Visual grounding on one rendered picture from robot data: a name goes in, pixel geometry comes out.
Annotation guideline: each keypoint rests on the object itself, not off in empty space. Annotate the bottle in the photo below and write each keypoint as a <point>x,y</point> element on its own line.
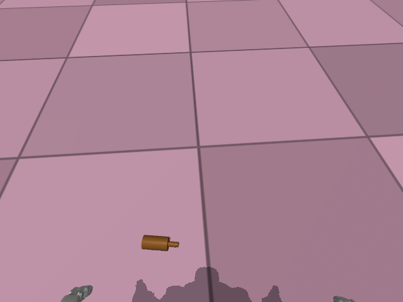
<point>151,242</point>

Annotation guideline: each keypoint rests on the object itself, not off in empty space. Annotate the left robot hand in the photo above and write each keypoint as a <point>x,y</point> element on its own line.
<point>78,294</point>

